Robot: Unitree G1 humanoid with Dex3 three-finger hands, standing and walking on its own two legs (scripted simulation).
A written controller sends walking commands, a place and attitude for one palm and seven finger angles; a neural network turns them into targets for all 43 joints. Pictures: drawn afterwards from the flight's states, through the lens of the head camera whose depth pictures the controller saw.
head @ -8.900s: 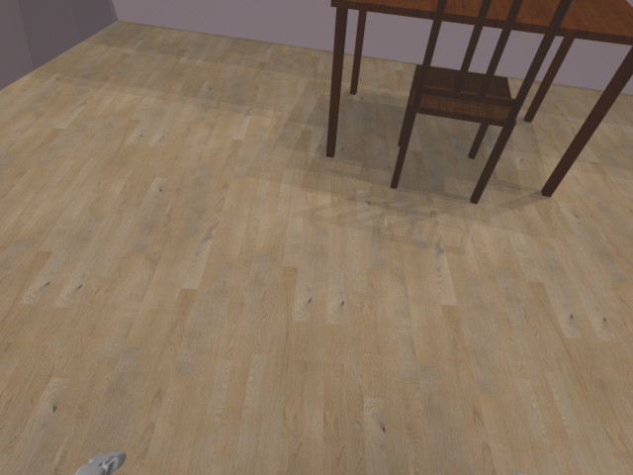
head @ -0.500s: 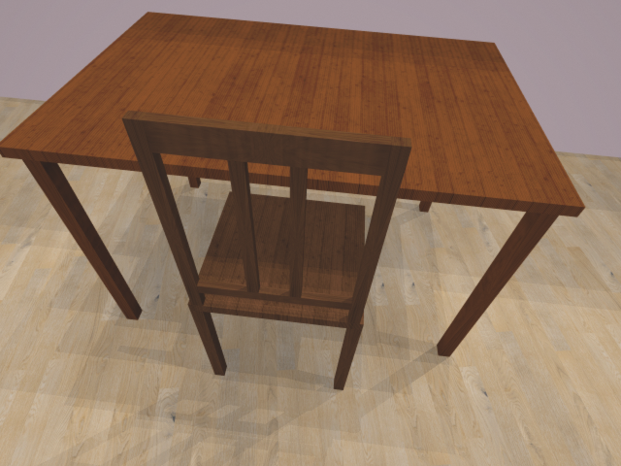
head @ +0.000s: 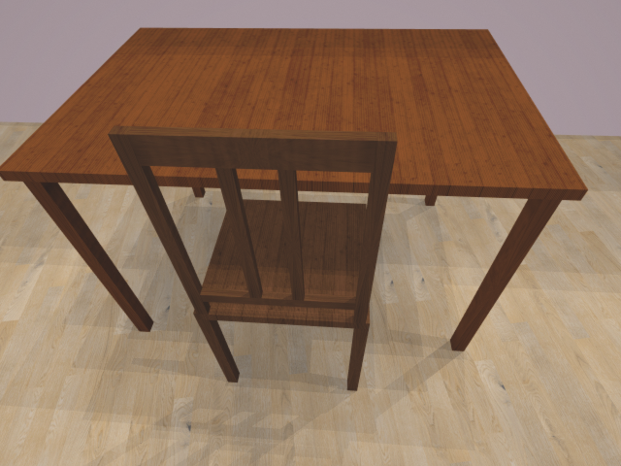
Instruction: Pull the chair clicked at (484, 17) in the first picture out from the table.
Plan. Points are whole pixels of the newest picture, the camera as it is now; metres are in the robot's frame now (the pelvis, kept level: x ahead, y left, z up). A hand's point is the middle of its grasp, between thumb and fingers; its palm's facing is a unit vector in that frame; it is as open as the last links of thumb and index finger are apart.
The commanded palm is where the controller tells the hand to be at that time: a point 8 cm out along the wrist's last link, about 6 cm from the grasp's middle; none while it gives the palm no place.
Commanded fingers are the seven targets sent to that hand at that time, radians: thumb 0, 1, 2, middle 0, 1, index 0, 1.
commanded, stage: look again from close up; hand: left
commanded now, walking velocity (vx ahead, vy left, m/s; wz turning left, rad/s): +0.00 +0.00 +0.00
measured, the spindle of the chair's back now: (243, 241) +0.50 +0.16 -0.06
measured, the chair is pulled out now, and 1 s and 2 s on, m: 0.00 0.00 0.00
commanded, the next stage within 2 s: shuffle to correct the standing spot in 1.06 s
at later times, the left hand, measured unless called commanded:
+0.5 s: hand out of the picture +0.01 +0.14 -0.17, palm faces +0.01 -0.98 -0.21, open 7.3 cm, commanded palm none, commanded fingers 0.00 0.90 0.90 -0.20 -0.30 -0.20 -0.30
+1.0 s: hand out of the picture +0.00 +0.13 -0.17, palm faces +0.02 -0.98 -0.20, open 7.4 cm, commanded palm none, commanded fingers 0.00 0.90 0.90 -0.20 -0.30 -0.20 -0.30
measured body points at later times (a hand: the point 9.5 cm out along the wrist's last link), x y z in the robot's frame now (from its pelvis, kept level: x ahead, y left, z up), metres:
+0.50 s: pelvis +0.01 -0.03 +0.00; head +0.02 -0.05 +0.45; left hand +0.01 +0.19 -0.15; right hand +0.00 -0.25 -0.16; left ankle -0.03 +0.10 -0.74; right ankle +0.00 -0.13 -0.74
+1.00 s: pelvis +0.00 -0.04 +0.01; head +0.01 -0.05 +0.45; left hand +0.00 +0.18 -0.15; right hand -0.01 -0.25 -0.16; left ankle -0.03 +0.10 -0.74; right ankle +0.00 -0.13 -0.74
